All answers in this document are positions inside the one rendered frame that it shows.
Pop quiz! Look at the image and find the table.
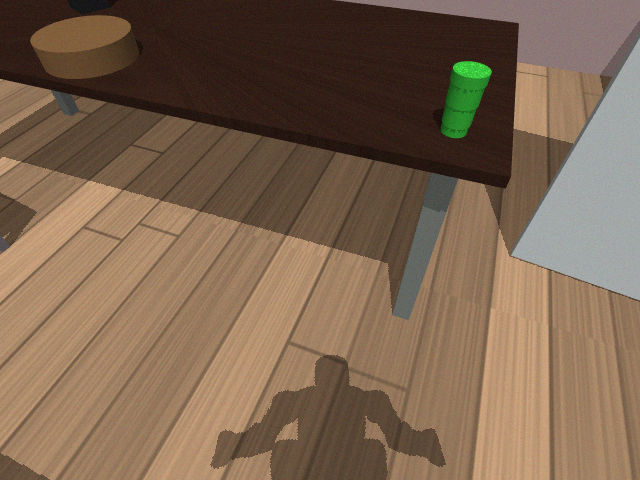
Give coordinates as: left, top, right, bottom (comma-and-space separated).
0, 0, 519, 320

